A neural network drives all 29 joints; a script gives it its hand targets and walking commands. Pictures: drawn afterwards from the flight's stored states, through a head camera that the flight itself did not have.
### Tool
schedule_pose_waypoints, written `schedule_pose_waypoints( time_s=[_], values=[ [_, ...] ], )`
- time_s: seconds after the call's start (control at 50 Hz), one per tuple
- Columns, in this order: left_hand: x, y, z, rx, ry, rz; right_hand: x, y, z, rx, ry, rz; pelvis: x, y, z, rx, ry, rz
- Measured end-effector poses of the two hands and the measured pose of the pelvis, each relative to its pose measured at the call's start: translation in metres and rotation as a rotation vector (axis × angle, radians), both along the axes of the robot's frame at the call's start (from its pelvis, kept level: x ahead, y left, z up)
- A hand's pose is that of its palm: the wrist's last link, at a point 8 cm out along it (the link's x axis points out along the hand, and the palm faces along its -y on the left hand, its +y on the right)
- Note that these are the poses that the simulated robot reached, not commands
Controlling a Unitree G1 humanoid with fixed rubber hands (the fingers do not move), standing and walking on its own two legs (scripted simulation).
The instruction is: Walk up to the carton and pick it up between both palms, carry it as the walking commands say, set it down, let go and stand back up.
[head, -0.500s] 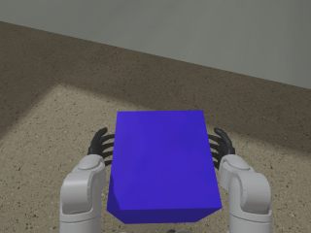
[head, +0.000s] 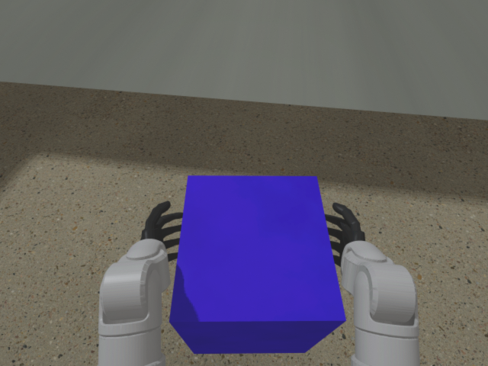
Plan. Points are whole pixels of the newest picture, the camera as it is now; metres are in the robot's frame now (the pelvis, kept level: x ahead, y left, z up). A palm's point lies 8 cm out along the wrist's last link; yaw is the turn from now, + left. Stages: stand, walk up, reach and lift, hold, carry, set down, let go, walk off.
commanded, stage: carry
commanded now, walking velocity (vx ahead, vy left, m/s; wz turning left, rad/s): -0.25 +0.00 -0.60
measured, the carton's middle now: (251, 271) +0.28 +0.01 +0.01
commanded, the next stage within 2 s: none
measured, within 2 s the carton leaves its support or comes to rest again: neither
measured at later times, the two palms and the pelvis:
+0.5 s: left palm out of the picture +0.09 +0.10 +0.08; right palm out of the picture +0.03 -0.18 +0.10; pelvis -0.20 +0.02 +0.02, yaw -15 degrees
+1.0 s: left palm out of the picture -0.10 +0.00 +0.09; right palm out of the picture -0.27 -0.23 +0.09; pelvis -0.40 +0.05 +0.01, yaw -34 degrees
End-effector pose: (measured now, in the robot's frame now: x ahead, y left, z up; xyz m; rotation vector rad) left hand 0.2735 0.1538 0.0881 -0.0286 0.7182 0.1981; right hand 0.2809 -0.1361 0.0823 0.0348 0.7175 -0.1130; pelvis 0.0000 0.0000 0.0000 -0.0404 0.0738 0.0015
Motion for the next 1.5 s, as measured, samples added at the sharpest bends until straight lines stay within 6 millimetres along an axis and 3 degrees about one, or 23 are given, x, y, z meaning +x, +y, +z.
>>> schedule_pose_waypoints(
  time_s=[0.1, 0.2, 0.34, 0.48, 0.56, 0.64, 0.76, 0.88, 1.0, 1.12, 1.2, 1.26, 1.38, 1.5],
  values=[
    [-0.035, -0.050, -0.013, 0.031, 0.096, -0.146, -0.073, -0.048, -0.015, 0.017, 0.093, -0.135, -0.042, -0.011, 0.010, 0.054, -0.008, -0.063],
    [-0.061, -0.076, -0.003, 0.025, 0.046, -0.230, -0.123, -0.071, -0.004, 0.022, 0.042, -0.226, -0.083, -0.011, 0.011, 0.072, -0.002, -0.126],
    [-0.108, -0.069, 0.001, -0.018, -0.005, -0.249, -0.175, -0.063, 0.012, -0.019, -0.009, -0.249, -0.138, 0.002, 0.008, 0.076, 0.018, -0.196],
    [-0.173, -0.049, -0.005, -0.056, 0.051, -0.253, -0.243, -0.042, 0.015, -0.069, 0.049, -0.242, -0.194, 0.018, 0.016, 0.013, -0.024, -0.256],
    [-0.197, -0.054, 0.003, -0.061, 0.032, -0.280, -0.276, -0.045, 0.024, -0.063, 0.030, -0.277, -0.223, 0.022, 0.019, -0.017, -0.028, -0.300],
    [-0.220, -0.072, 0.012, -0.056, -0.011, -0.324, -0.313, -0.059, 0.026, -0.050, -0.013, -0.330, -0.255, 0.021, 0.014, -0.021, -0.016, -0.361],
    [-0.272, -0.122, -0.002, 0.007, 0.009, -0.456, -0.399, -0.097, -0.002, 0.001, 0.005, -0.453, -0.310, 0.013, 0.000, 0.006, -0.007, -0.455],
    [-0.331, -0.156, -0.011, 0.049, 0.079, -0.622, -0.497, -0.108, -0.013, 0.040, 0.073, -0.615, -0.361, 0.026, 0.009, 0.057, -0.024, -0.527],
    [-0.370, -0.157, -0.001, 0.016, 0.017, -0.691, -0.553, -0.098, 0.003, 0.012, 0.010, -0.690, -0.404, 0.050, 0.010, 0.074, -0.014, -0.594],
    [-0.406, -0.124, -0.005, -0.045, 0.012, -0.691, -0.590, -0.064, 0.012, -0.053, 0.009, -0.689, -0.443, 0.085, 0.006, 0.082, -0.012, -0.652],
    [-0.437, -0.099, -0.004, -0.046, 0.056, -0.702, -0.623, -0.037, 0.016, -0.060, 0.055, -0.692, -0.468, 0.106, 0.016, 0.014, -0.028, -0.696],
    [-0.456, -0.090, 0.001, -0.055, 0.058, -0.717, -0.646, -0.025, 0.023, -0.064, 0.055, -0.710, -0.486, 0.117, 0.020, -0.018, -0.031, -0.725],
    [-0.497, -0.097, 0.012, -0.061, 0.001, -0.772, -0.702, -0.019, 0.028, -0.058, -0.004, -0.777, -0.528, 0.136, 0.014, -0.029, -0.016, -0.811],
    [-0.566, -0.121, -0.003, 0.012, 0.016, -0.907, -0.796, -0.017, -0.003, 0.004, 0.012, -0.904, -0.581, 0.152, 0.001, 0.005, -0.015, -0.899]
  ],
)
